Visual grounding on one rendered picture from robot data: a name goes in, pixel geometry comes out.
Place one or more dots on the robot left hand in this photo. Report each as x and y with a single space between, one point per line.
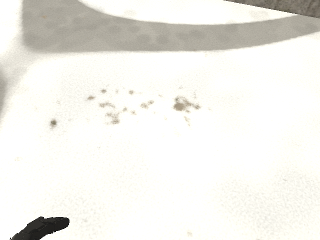
41 227

